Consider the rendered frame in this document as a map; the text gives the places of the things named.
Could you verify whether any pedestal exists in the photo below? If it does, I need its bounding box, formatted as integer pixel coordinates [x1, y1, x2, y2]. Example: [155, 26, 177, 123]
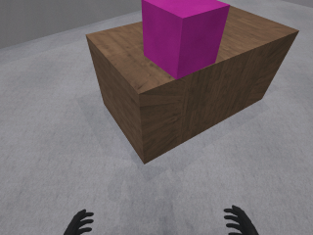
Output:
[85, 5, 299, 165]

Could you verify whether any left robot hand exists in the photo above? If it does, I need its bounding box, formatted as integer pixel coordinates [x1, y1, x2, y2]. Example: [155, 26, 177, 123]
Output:
[64, 209, 94, 235]

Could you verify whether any carton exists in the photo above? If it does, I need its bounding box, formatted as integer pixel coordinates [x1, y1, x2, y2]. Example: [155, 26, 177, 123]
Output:
[141, 0, 230, 80]

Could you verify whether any right robot hand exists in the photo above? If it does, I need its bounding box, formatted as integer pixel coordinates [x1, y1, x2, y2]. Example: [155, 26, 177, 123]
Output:
[223, 205, 259, 235]

